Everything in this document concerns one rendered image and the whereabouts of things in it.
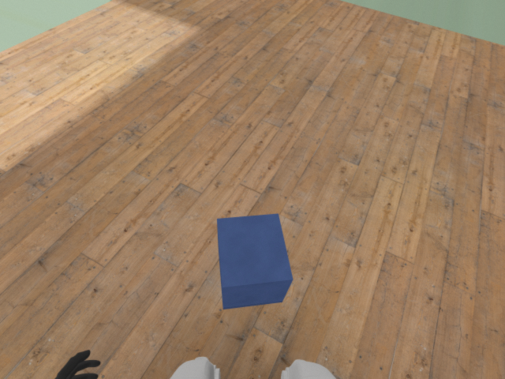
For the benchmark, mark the robot left thigh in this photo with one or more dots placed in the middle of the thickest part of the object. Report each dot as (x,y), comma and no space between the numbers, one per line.
(197,369)

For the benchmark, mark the carton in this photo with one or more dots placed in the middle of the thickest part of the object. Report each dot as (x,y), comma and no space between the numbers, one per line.
(254,265)

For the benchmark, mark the robot thigh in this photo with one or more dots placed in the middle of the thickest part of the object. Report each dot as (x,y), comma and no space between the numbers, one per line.
(197,369)
(306,370)

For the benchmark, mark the left robot hand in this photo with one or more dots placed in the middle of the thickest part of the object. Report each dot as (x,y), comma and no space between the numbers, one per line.
(77,363)

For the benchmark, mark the robot right thigh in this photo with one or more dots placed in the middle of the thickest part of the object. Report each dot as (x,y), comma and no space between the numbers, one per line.
(306,370)

